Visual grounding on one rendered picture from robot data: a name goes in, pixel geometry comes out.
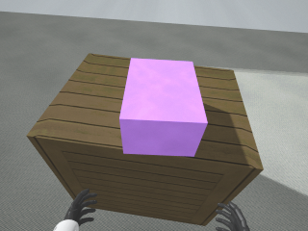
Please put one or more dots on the robot right hand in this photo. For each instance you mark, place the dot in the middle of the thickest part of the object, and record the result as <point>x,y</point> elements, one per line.
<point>237,221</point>

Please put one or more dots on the carton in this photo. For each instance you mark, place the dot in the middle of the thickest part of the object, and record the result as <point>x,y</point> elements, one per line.
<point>162,111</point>

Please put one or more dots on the robot left hand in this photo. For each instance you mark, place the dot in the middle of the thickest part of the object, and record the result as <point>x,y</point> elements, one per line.
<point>75,211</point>

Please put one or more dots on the pedestal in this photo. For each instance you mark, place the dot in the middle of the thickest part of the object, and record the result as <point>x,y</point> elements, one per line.
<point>79,137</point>

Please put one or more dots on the left robot forearm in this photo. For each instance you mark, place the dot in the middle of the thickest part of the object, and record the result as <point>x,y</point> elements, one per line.
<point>67,225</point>

